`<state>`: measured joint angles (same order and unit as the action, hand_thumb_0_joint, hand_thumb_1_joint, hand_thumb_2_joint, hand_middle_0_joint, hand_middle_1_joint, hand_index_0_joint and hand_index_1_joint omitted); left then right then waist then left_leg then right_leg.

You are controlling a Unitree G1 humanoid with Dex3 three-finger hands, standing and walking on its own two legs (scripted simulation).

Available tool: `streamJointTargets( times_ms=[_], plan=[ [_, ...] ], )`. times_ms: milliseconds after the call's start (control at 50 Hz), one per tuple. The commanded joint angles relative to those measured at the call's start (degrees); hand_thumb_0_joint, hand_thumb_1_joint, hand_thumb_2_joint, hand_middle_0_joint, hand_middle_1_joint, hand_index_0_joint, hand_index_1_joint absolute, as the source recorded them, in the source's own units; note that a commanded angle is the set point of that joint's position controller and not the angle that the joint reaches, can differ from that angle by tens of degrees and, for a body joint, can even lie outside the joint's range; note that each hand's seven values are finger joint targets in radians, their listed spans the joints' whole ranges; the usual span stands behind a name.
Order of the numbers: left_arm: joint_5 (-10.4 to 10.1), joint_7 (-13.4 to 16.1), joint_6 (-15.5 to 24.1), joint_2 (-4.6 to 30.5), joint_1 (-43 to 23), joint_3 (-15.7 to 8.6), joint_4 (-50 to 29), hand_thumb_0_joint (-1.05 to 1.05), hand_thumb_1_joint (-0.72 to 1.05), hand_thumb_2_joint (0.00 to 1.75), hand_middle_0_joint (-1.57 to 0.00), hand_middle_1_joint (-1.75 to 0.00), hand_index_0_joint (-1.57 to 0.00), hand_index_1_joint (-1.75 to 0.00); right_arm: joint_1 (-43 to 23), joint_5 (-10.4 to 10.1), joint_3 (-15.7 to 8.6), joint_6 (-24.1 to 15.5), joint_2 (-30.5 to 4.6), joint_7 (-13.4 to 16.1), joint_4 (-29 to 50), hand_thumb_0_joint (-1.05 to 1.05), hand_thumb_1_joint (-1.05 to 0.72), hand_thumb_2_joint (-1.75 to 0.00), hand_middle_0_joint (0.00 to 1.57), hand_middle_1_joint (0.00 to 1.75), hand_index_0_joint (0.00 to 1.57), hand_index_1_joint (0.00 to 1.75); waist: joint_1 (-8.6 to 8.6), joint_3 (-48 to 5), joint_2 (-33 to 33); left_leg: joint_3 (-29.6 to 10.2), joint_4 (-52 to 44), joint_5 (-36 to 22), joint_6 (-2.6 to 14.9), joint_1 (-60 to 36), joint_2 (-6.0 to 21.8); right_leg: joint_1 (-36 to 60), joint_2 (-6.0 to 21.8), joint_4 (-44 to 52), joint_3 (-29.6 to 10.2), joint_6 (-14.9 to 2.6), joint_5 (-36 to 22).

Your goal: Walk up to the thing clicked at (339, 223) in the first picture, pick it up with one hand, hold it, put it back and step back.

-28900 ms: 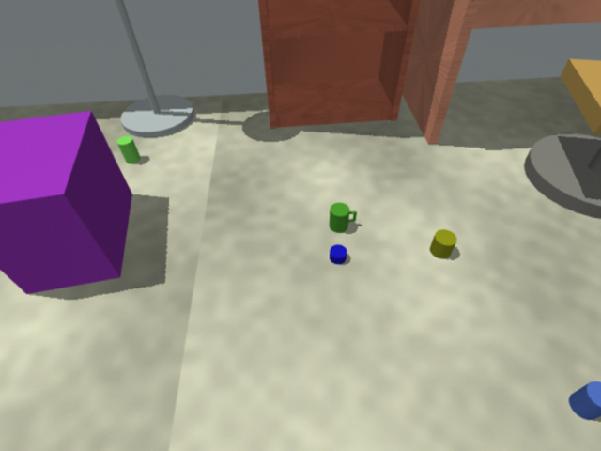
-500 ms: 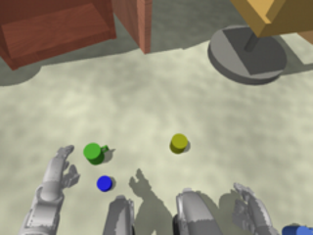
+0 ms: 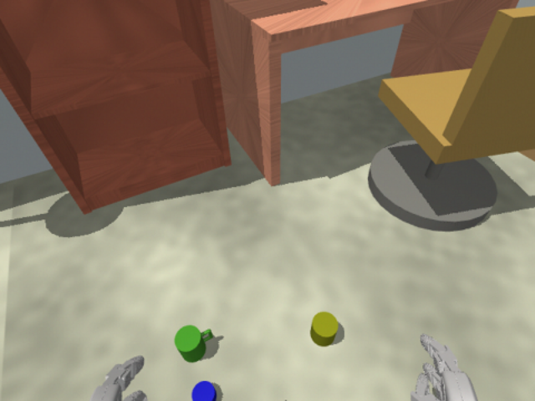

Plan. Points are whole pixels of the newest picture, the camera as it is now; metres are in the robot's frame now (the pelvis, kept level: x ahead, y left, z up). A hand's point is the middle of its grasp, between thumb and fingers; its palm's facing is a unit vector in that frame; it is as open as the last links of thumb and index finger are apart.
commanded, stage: home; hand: left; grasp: from above
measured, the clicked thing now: (195, 341) +0.49 +0.25 -0.66
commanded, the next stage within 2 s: stand in 2.00 s
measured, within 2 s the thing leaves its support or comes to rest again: neither
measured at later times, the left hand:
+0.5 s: hand out of the picture +0.16 +0.18 -0.05, palm faces +0.04 -0.98 -0.20, open 7.4 cm
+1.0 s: hand out of the picture +0.17 +0.18 -0.05, palm faces +0.04 -0.98 -0.19, open 7.4 cm
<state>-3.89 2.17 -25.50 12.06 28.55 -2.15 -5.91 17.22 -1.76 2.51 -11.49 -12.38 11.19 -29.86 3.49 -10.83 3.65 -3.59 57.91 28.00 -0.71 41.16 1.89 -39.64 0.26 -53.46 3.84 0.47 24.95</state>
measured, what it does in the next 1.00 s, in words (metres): stands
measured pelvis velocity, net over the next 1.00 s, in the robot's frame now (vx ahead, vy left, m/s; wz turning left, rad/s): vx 0.01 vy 0.01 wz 0.00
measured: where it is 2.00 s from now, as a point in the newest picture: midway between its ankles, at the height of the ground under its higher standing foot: outside the picture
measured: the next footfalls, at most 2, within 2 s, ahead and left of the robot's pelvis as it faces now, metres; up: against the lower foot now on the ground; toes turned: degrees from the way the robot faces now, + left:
none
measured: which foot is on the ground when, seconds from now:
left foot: down 0.00-1.00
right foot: down 0.00-1.00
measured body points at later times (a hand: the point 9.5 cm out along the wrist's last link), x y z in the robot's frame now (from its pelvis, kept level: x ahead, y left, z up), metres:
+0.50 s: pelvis +0.00 +0.00 +0.00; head +0.02 +0.01 +0.45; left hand +0.16 +0.23 -0.03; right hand +0.16 -0.24 -0.06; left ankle +0.01 +0.12 -0.68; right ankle +0.02 -0.13 -0.68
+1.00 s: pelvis +0.01 +0.01 +0.00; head +0.03 +0.01 +0.45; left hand +0.16 +0.23 -0.03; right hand +0.17 -0.24 -0.06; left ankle +0.01 +0.12 -0.68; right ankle +0.02 -0.13 -0.68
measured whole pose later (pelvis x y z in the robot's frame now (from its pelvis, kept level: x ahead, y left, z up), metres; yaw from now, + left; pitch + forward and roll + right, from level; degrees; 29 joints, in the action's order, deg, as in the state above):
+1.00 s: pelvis +0.01 +0.01 +0.00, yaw +0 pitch +10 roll -3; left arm -2.8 0.8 -25.2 12.7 28.5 -1.7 -6.6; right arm 16.1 -0.7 2.1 -14.4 -12.5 10.9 -31.3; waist 2.5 -9.1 2.6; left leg -3.3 57.6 28.8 -0.4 39.0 1.7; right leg -37.4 0.4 -53.0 3.5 0.9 25.5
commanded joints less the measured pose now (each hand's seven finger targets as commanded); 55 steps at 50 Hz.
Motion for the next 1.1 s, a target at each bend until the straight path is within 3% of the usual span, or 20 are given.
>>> streamJointTargets(
  times_ms=[0, 120, 160, 320, 460, 580, 680, 740, 900, 1080],
  plan=[
    [0.32, -0.30, 2.10, 6.10, -1.04, -3.02, -12.00, 0.00, 0.90, 0.90, -0.20, -0.30, -0.20, -0.30, -3.83, 0.74, -3.08, -4.24, -6.61, 0.66, 8.73, 0.00, -0.90, -0.90, 0.20, 0.30, 0.20, 0.30, 0.18, -2.22, -2.44, 1.15, -9.67, -10.19, 2.17, -4.92, -2.46, 5.24, -1.25, 9.70, 0.02, -0.41, -8.12],
    [1.07, -1.11, 3.02, 6.60, -3.62, -3.33, -11.77, 0.00, 0.90, 0.90, -0.20, -0.30, -0.20, -0.30, -4.24, 1.30, -3.38, -5.83, -6.90, 0.65, 8.18, 0.00, -0.90, -0.90, 0.20, 0.30, 0.20, 0.30, 0.14, -1.99, -1.43, 1.02, -9.58, -10.29, 1.91, -5.70, -2.38, 4.80, -0.91, 8.97, 0.05, -0.40, -8.03],
    [1.11, -1.10, 2.93, 6.59, -2.62, -3.28, -11.16, 0.00, 0.90, 0.90, -0.20, -0.30, -0.20, -0.30, -4.75, 1.32, -3.17, -6.08, -7.03, 0.48, 8.15, 0.00, -0.90, -0.90, 0.20, 0.30, 0.20, 0.30, -0.72, -1.64, -1.77, 1.13, -9.86, -9.56, 1.88, -5.64, -2.47, 5.45, -0.80, 9.25, 0.08, -0.28, -7.44],
    [1.33, -0.66, 2.95, 6.70, -0.84, -3.20, -11.51, 0.00, 0.90, 0.90, -0.20, -0.30, -0.20, -0.30, -4.89, 1.41, -3.24, -6.23, -7.05, 0.20, 7.91, 0.00, -0.90, -0.90, 0.20, 0.30, 0.20, 0.30, -1.26, -3.43, -0.79, 0.79, -10.03, -11.47, 1.58, -6.23, -2.35, 6.66, -1.18, 8.59, 0.47, -0.54, -8.95],
    [1.01, -0.49, 3.10, 6.52, -1.39, -3.32, -11.66, 0.00, 0.90, 0.90, -0.20, -0.30, -0.20, -0.30, -5.26, 1.39, -3.17, -6.20, -6.95, 0.26, 7.90, 0.00, -0.90, -0.90, 0.20, 0.30, 0.20, 0.30, -1.28, -2.00, -1.63, 0.64, -10.33, -9.61, 1.61, -5.41, -2.13, 6.27, -1.27, 9.01, 0.56, -0.45, -7.26],
    [0.89, -0.66, 3.21, 6.48, -0.57, -3.30, -11.18, 0.00, 0.90, 0.90, -0.20, -0.30, -0.20, -0.30, -4.37, 1.39, -3.56, -6.34, -7.39, 0.26, 7.42, 0.00, -0.90, -0.90, 0.20, 0.30, 0.20, 0.30, -1.25, -4.34, -1.17, 0.47, -10.18, -13.16, 1.22, -6.80, -1.86, 6.93, -1.44, 7.77, 0.62, -0.72, -9.83],
    [0.90, -0.61, 2.98, 6.38, -1.13, -3.09, -11.18, 0.00, 0.90, 0.90, -0.20, -0.30, -0.20, -0.30, -4.58, 1.40, -3.32, -6.28, -7.26, 0.29, 7.32, 0.00, -0.90, -0.90, 0.20, 0.30, 0.20, 0.30, -1.21, -2.18, -1.60, 0.92, -10.29, -9.95, 1.55, -5.71, -2.04, 6.56, -1.24, 8.81, 0.33, -0.45, -7.72],
    [1.01, -0.66, 3.00, 6.75, -0.30, -3.15, -11.62, 0.00, 0.90, 0.90, -0.20, -0.30, -0.20, -0.30, -4.45, 1.32, -3.59, -6.12, -7.39, 0.29, 7.33, 0.00, -0.90, -0.90, 0.20, 0.30, 0.20, 0.30, -1.47, -3.35, -1.19, 0.80, -10.12, -12.81, 1.29, -6.74, -1.79, 6.90, -1.36, 8.16, 0.46, -0.62, -9.63],
    [1.08, -0.72, 2.92, 6.66, -1.51, -2.87, -12.15, 0.00, 0.90, 0.90, -0.20, -0.30, -0.20, -0.30, -4.72, 1.39, -3.51, -6.16, -7.20, 0.20, 7.41, 0.00, -0.90, -0.90, 0.20, 0.30, 0.20, 0.30, -1.21, -2.24, -0.72, 0.51, -10.46, -11.14, 1.34, -6.04, -1.78, 6.34, -1.33, 8.38, 0.52, -0.48, -8.45],
    [1.07, -0.79, 3.11, 6.76, -1.21, -2.94, -12.11, 0.00, 0.90, 0.90, -0.20, -0.30, -0.20, -0.30, -4.24, 1.47, -3.61, -6.05, -7.20, 0.19, 7.27, 0.00, -0.90, -0.90, 0.20, 0.30, 0.20, 0.30, -0.98, -3.25, 0.08, 0.70, -9.98, -13.22, 1.23, -6.96, -1.76, 6.81, -1.30, 7.90, 0.41, -0.58, -10.09]
  ],
)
